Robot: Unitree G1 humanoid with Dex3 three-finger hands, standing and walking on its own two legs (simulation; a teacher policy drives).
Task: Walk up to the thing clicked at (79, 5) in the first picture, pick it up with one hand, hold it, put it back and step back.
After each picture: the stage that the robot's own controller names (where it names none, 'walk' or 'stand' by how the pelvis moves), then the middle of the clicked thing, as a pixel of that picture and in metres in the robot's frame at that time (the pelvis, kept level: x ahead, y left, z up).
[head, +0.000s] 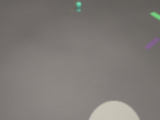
stand; (78, 6) +2.23 -0.06 -0.72
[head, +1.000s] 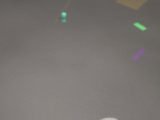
walk; (63, 17) +2.10 +0.07 -0.72
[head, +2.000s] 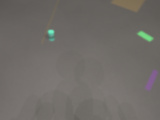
walk; (51, 35) +1.46 +0.21 -0.72
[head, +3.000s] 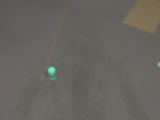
walk; (52, 73) +0.94 +0.20 -0.71
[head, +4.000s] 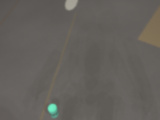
walk; (53, 110) +0.56 +0.23 -0.70
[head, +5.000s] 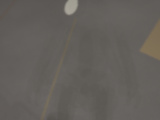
stand; out of the picture +0.40 +0.21 -0.72
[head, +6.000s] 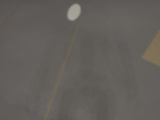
stand; out of the picture +0.38 +0.20 -0.73
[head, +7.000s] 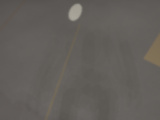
stand; out of the picture +0.37 +0.20 -0.73
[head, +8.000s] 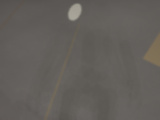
stand; out of the picture +0.36 +0.20 -0.73
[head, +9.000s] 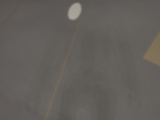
go down; out of the picture +0.36 +0.20 -0.73
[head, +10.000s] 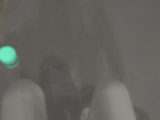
go down; (9, 57) +0.44 +0.25 -0.32
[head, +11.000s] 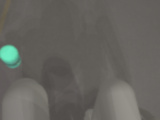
approach; (11, 57) +0.44 +0.26 -0.29
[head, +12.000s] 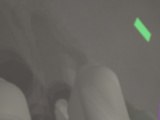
close in; out of the picture +0.42 +0.30 -0.22
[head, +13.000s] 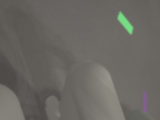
close; out of the picture +0.41 +0.31 -0.22
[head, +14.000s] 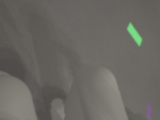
lift; out of the picture +0.38 +0.28 -0.21
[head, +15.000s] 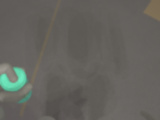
lift; (17, 86) +0.33 +0.19 -0.01
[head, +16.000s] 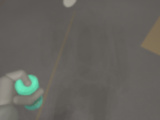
hold; (30, 93) +0.32 +0.17 +0.00
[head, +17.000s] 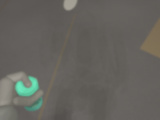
hold; (30, 94) +0.32 +0.17 -0.01
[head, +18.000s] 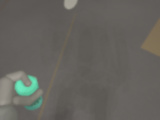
crouch; (29, 93) +0.32 +0.17 +0.00
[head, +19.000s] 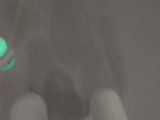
crouch; out of the picture +0.44 +0.23 -0.09
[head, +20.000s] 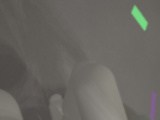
lower; out of the picture +0.41 +0.32 -0.23
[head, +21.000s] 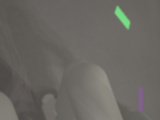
lower; out of the picture +0.42 +0.32 -0.22
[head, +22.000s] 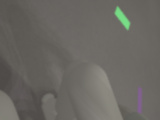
lower; out of the picture +0.42 +0.32 -0.23
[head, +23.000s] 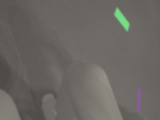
lower; out of the picture +0.42 +0.32 -0.23
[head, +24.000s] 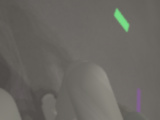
loosen; out of the picture +0.42 +0.32 -0.23
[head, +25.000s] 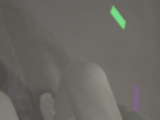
withdraw; out of the picture +0.41 +0.31 -0.23
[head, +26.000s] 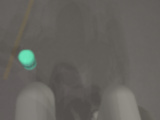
walk; (28, 60) +0.46 +0.24 -0.34
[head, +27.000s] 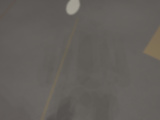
stand; out of the picture +0.39 +0.19 -0.66
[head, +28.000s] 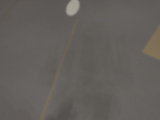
stand; out of the picture +0.41 +0.21 -0.67
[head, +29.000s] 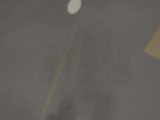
stand; out of the picture +0.40 +0.20 -0.67
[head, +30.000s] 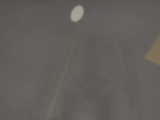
stand; out of the picture +0.41 +0.20 -0.72
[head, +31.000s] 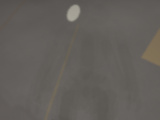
stand; out of the picture +0.39 +0.20 -0.73
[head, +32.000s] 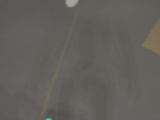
walk; out of the picture +0.39 +0.20 -0.72
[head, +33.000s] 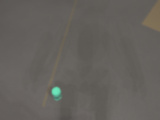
walk; (56, 93) +0.58 +0.19 -0.70
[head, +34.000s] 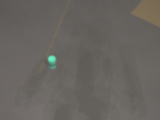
walk; (52, 62) +0.91 +0.20 -0.70
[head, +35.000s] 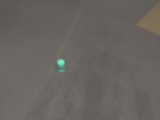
stand; (61, 65) +1.01 +0.17 -0.70
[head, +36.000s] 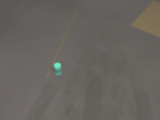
stand; (57, 68) +1.02 +0.18 -0.72
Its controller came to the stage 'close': yes
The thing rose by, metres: 0.70
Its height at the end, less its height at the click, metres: +0.00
